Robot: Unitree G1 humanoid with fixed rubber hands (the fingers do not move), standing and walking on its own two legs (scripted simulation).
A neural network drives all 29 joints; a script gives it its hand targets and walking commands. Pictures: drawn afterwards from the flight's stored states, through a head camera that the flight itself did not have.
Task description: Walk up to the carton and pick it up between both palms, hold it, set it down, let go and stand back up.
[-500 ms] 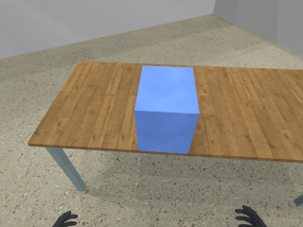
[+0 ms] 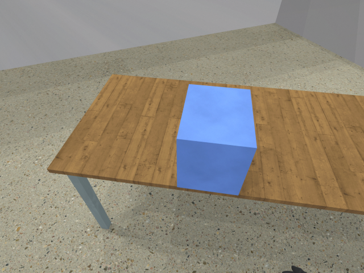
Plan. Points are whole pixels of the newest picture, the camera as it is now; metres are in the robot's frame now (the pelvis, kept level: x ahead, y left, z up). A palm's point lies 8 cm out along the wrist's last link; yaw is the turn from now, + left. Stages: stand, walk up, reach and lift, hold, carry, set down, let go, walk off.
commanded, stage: walk up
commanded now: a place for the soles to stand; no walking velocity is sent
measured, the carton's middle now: (213, 138) +0.54 -0.09 -0.05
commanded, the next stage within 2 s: reach and lift in 1.60 s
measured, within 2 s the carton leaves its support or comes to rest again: neither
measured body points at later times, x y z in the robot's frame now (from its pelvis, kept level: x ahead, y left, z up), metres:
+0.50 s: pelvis +0.03 +0.00 -0.01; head +0.04 +0.00 +0.44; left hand +0.14 +0.28 -0.10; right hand +0.19 -0.26 -0.09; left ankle +0.01 +0.12 -0.73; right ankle +0.00 -0.12 -0.73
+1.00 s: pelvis +0.02 -0.01 +0.00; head +0.02 -0.02 +0.45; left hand +0.11 +0.26 -0.10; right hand +0.18 -0.27 -0.09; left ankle +0.01 +0.11 -0.73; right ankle +0.00 -0.13 -0.73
